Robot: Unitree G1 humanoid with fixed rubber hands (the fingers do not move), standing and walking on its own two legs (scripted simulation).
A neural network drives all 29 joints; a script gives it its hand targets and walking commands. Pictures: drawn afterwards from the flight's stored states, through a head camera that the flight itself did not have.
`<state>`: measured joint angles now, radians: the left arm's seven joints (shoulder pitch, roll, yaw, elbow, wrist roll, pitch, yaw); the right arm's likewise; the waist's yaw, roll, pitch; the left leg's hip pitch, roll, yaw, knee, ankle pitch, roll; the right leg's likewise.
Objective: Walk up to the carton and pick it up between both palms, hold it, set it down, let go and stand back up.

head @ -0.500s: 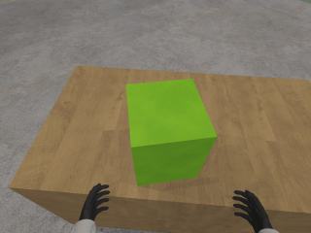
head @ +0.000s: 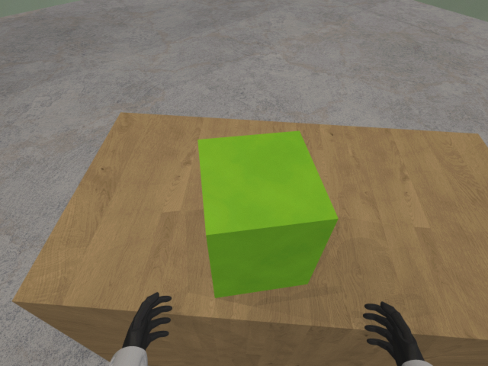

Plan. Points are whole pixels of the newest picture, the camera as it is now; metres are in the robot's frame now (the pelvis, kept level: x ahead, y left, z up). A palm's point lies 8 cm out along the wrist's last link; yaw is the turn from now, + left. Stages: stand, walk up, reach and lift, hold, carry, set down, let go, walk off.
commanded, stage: let go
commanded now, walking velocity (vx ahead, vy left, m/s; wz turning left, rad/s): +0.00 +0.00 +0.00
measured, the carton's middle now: (256, 216) +0.40 +0.01 -0.02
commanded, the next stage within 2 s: stand in 0.10 s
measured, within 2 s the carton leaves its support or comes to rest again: neither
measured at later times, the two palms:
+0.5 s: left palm out of the picture +0.14 +0.24 -0.09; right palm (407, 353) +0.18 -0.24 -0.06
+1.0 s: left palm out of the picture +0.13 +0.25 -0.10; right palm (407, 353) +0.18 -0.24 -0.06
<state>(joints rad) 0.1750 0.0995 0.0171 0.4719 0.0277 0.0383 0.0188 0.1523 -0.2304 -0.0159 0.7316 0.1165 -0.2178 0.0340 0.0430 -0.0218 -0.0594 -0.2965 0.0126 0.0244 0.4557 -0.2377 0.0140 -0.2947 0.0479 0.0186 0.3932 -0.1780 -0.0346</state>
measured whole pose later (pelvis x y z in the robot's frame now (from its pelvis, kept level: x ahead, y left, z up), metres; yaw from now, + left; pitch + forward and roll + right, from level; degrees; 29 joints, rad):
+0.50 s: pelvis +0.00 +0.00 +0.00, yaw +0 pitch +4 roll -1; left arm 0.18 0.24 0.02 0.66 0.05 -0.03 0.00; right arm 0.16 -0.23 -0.02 0.66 0.06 -0.10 0.02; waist 0.04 -0.03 -0.06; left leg -0.29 0.01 0.02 0.47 -0.24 0.02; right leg -0.29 0.05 0.02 0.42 -0.19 -0.03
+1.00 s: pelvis +0.00 +0.00 +0.00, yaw +0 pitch +4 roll -1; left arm 0.18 0.24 0.02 0.73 0.04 -0.05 0.00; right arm 0.16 -0.24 -0.02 0.66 0.06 -0.10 0.02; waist 0.04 -0.03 -0.06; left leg -0.29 0.01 0.02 0.47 -0.24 0.02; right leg -0.29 0.05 0.02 0.42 -0.19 -0.03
